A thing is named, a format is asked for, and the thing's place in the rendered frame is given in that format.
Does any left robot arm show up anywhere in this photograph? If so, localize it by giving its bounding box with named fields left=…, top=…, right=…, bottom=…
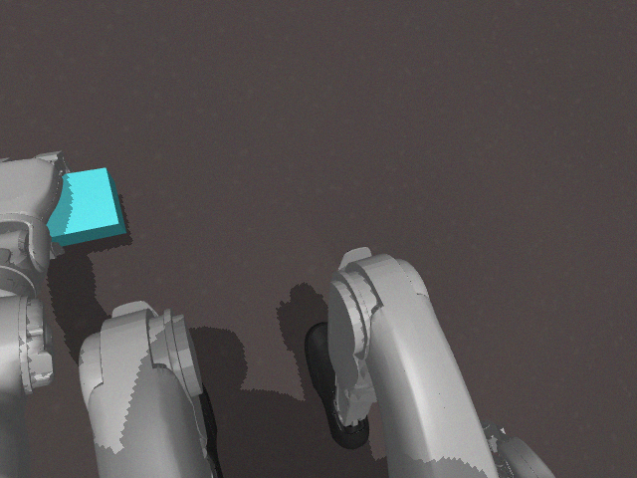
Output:
left=0, top=214, right=56, bottom=478

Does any right robot hand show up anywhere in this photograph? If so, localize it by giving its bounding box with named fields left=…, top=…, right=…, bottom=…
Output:
left=480, top=419, right=555, bottom=478

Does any right robot foot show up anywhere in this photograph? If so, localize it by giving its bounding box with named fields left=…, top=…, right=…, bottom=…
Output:
left=305, top=322, right=369, bottom=449

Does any left robot hand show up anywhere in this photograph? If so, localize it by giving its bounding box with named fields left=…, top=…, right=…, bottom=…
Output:
left=0, top=151, right=73, bottom=260

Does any carton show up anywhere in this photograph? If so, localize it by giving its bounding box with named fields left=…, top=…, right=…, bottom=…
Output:
left=47, top=168, right=126, bottom=246

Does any left robot foot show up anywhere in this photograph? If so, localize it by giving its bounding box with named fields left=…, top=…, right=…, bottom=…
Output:
left=198, top=383, right=223, bottom=478

